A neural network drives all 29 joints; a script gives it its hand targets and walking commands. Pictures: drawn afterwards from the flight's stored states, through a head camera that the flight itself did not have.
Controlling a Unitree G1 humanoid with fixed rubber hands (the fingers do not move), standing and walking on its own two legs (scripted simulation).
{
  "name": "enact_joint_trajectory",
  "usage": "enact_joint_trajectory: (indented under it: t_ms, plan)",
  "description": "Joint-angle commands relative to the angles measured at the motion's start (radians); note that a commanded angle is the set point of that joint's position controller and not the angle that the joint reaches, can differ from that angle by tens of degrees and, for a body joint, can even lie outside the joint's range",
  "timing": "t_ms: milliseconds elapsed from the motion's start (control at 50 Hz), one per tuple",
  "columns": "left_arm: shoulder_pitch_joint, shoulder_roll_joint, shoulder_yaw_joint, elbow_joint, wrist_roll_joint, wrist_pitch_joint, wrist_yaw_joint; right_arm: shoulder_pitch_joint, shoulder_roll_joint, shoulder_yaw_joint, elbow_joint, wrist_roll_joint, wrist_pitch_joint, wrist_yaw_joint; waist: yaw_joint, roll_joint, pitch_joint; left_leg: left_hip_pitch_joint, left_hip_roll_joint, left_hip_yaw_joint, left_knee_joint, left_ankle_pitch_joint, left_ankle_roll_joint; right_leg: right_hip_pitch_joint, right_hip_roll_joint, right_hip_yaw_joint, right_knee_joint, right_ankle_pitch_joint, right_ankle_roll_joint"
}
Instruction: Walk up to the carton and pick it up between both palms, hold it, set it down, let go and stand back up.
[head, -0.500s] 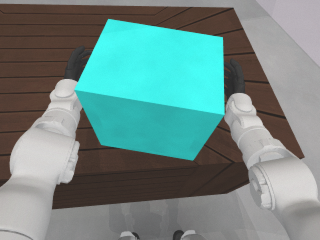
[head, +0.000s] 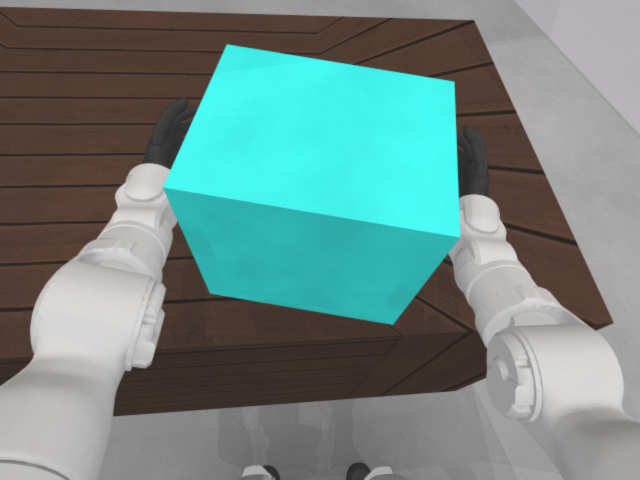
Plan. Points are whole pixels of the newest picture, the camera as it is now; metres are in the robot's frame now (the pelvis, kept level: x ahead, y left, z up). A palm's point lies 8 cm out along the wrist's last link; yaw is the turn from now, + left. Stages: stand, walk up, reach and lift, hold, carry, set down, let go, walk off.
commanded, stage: reach and lift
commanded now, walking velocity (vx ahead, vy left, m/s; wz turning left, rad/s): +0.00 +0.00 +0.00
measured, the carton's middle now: (318, 199) +0.46 +0.00 +0.03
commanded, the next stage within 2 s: none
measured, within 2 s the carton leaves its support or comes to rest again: neither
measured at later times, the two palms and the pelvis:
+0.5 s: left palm (172, 170) +0.48 +0.18 +0.07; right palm (467, 199) +0.44 -0.19 +0.06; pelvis +0.02 +0.01 +0.02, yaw +1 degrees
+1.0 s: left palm (172, 170) +0.48 +0.18 +0.07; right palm (465, 200) +0.44 -0.18 +0.06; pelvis +0.03 +0.00 +0.03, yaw +1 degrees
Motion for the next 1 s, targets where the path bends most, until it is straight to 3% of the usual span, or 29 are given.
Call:
enact_joint_trajectory:
  t_ms: [0,120,200,220,300,340,520,660,700,760,820,840,880,980]
  plan:
    - [-0.502,-0.098,0.036,-0.176,0.055,-0.068,-0.007,-0.467,0.04,0.004,-0.208,-0.081,-0.07,0.058,-0.012,0.164,-0.81,0.698,0.002,0.033,0.01,0.598,-0.105,0.218,0.021,-0.06,-0.047,0.321,-0.032]
    - [-0.496,-0.231,0.159,-0.154,0.187,-0.1,-0.046,-0.452,0.202,-0.074,-0.205,-0.239,-0.103,0.111,0.0,0.115,-0.728,0.72,0.005,0.042,-0.039,0.608,-0.099,0.307,0.021,-0.065,-0.084,0.337,-0.018]
    - [-0.504,-0.415,0.208,-0.156,0.3,-0.13,-0.078,-0.445,0.403,-0.133,-0.181,-0.374,-0.137,0.178,0.004,0.142,-0.665,0.766,0.013,0.041,-0.079,0.636,-0.108,0.341,0.021,-0.076,-0.129,0.341,-0.021]
    - [-0.517,-0.482,0.209,-0.149,0.326,-0.136,-0.093,-0.428,0.464,-0.151,-0.174,-0.417,-0.144,0.198,-0.013,0.146,-0.654,0.776,0.014,0.038,-0.084,0.638,-0.113,0.353,0.02,-0.082,-0.135,0.35,-0.021]
    - [-0.455,-0.598,0.26,-0.09,0.413,-0.17,-0.12,-0.379,0.569,-0.167,-0.143,-0.524,-0.169,0.254,0.006,0.137,-0.584,0.773,0.022,0.04,-0.127,0.648,-0.111,0.398,0.018,-0.081,-0.164,0.369,-0.024]
    - [-0.44,-0.586,0.287,-0.066,0.428,-0.17,-0.116,-0.372,0.576,-0.161,-0.133,-0.535,-0.171,0.263,0.02,0.118,-0.555,0.742,0.021,0.044,-0.153,0.612,-0.105,0.428,0.014,-0.078,-0.171,0.362,-0.022]
    - [-0.382,-0.572,0.317,-0.07,0.431,-0.178,-0.12,-0.31,0.603,-0.157,-0.107,-0.566,-0.189,0.251,0.007,0.049,-0.526,0.716,0.009,0.07,-0.198,0.592,-0.085,0.498,0.008,-0.069,-0.191,0.422,-0.015]
    - [-0.345,-0.58,0.303,-0.098,0.448,-0.177,-0.119,-0.282,0.6,-0.155,-0.092,-0.575,-0.212,0.241,0.029,0.082,-0.502,0.753,0.02,0.062,-0.202,0.663,-0.091,0.488,0.01,-0.062,-0.205,0.426,-0.024]
    - [-0.352,-0.579,0.297,-0.107,0.444,-0.175,-0.115,-0.271,0.596,-0.161,-0.07,-0.574,-0.214,0.236,0.015,0.087,-0.487,0.754,0.022,0.062,-0.208,0.653,-0.096,0.486,0.009,-0.065,-0.212,0.413,-0.025]
    - [-0.334,-0.583,0.297,-0.112,0.449,-0.177,-0.12,-0.267,0.618,-0.142,-0.085,-0.564,-0.219,0.23,0.042,0.085,-0.481,0.74,0.018,0.071,-0.211,0.651,-0.09,0.516,0.004,-0.057,-0.209,0.446,-0.024]
    - [-0.341,-0.589,0.296,-0.11,0.445,-0.175,-0.116,-0.276,0.608,-0.144,-0.08,-0.567,-0.225,0.227,0.031,0.079,-0.469,0.729,0.017,0.067,-0.213,0.625,-0.089,0.503,0.002,-0.052,-0.214,0.43,-0.026]
    - [-0.329,-0.59,0.3,-0.107,0.451,-0.18,-0.117,-0.267,0.616,-0.136,-0.073,-0.57,-0.227,0.225,0.047,0.076,-0.476,0.727,0.02,0.07,-0.218,0.63,-0.087,0.52,-0.001,-0.048,-0.215,0.435,-0.028]
    - [-0.34,-0.593,0.287,-0.115,0.438,-0.188,-0.117,-0.282,0.616,-0.134,-0.09,-0.569,-0.242,0.221,0.034,0.07,-0.491,0.722,0.014,0.073,-0.224,0.619,-0.084,0.535,-0.001,-0.051,-0.215,0.459,-0.024]
    - [-0.34,-0.62,0.258,-0.145,0.425,-0.215,-0.106,-0.29,0.626,-0.101,-0.089,-0.567,-0.284,0.216,0.044,0.067,-0.547,0.745,0.022,0.066,-0.224,0.676,-0.087,0.548,0.002,-0.048,-0.221,0.506,-0.026]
